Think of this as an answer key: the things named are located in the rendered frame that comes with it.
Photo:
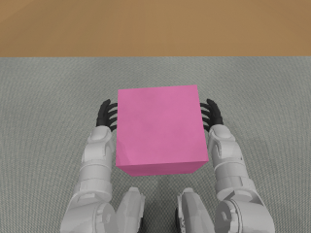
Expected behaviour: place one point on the left robot thigh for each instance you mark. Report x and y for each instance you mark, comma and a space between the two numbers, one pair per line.
129, 211

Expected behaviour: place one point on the robot thigh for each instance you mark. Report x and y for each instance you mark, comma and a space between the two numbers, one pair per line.
129, 211
192, 210

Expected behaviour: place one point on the robot right forearm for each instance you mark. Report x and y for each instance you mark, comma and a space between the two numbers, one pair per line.
232, 180

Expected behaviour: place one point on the robot right hand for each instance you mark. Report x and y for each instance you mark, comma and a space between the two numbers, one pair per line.
214, 114

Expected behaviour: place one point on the robot left upper arm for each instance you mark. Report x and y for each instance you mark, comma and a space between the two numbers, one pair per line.
97, 217

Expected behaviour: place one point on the robot left hand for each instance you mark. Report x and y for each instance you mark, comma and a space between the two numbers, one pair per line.
103, 115

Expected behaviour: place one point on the robot left forearm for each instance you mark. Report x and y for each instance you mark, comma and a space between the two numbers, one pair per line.
94, 183

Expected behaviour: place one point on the robot right upper arm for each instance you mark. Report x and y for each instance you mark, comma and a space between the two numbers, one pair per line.
236, 216

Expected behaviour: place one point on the right robot thigh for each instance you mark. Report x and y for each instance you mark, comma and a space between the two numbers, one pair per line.
192, 210

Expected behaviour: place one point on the carton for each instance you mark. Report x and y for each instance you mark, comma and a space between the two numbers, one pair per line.
160, 131

